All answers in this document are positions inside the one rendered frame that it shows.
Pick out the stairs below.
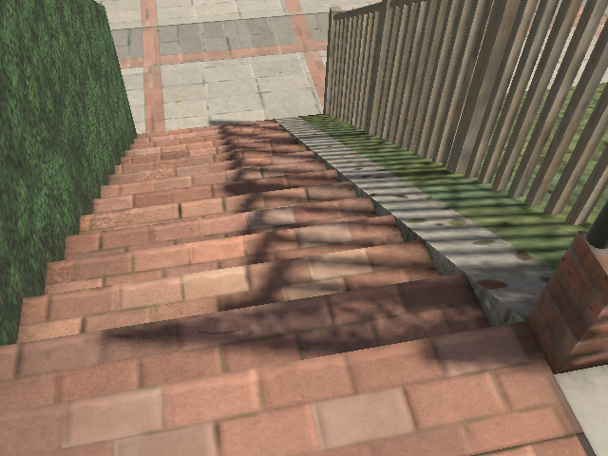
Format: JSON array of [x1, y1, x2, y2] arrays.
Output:
[[0, 119, 491, 412]]

